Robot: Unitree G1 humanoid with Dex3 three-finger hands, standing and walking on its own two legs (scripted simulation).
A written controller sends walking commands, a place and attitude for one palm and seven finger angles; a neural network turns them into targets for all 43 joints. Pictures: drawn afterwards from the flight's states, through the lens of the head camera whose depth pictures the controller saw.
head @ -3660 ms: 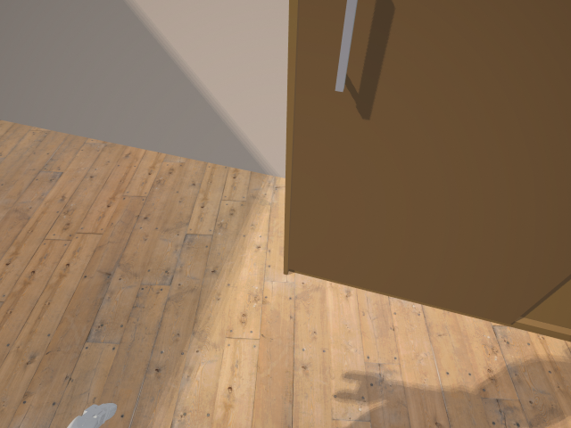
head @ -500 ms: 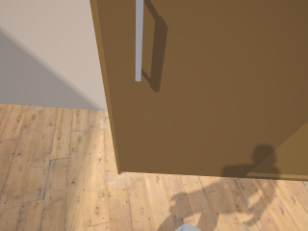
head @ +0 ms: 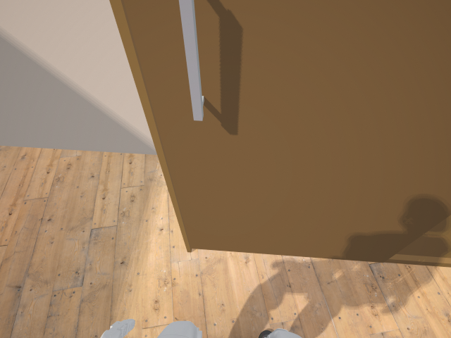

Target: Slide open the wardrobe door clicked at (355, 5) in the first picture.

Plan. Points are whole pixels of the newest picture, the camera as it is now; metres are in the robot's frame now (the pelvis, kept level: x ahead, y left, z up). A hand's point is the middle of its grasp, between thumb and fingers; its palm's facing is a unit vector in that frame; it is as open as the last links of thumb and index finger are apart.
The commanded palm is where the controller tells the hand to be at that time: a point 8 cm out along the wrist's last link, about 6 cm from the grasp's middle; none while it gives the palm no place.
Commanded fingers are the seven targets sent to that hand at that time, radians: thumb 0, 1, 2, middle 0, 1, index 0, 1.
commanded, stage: come to a stop and stand still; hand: left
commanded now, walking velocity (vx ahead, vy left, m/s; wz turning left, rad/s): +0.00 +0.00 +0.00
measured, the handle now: (194, 54) +0.50 +0.08 +0.23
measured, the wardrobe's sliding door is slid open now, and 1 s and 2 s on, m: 0.00 0.00 0.00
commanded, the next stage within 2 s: look again from close up in 1.08 s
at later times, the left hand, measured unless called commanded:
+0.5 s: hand out of the picture -0.09 +0.24 -0.16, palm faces +0.03 -0.98 -0.22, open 7.3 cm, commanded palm none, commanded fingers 0.00 0.90 0.90 -0.20 -0.30 -0.20 -0.30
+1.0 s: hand out of the picture -0.11 +0.19 -0.16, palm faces +0.02 -0.99 -0.14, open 7.3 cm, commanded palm none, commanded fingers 0.00 0.90 0.90 -0.20 -0.30 -0.20 -0.30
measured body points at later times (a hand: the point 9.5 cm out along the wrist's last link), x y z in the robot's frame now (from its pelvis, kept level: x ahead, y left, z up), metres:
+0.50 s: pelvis -0.06 +0.06 +0.01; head -0.05 +0.05 +0.46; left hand -0.09 +0.29 -0.15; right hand -0.04 -0.17 -0.15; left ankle -0.02 +0.14 -0.73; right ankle -0.11 -0.05 -0.73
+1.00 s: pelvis -0.08 +0.04 +0.01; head -0.08 +0.05 +0.46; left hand -0.11 +0.24 -0.15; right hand -0.15 -0.16 -0.15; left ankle -0.02 +0.14 -0.73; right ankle -0.11 -0.05 -0.73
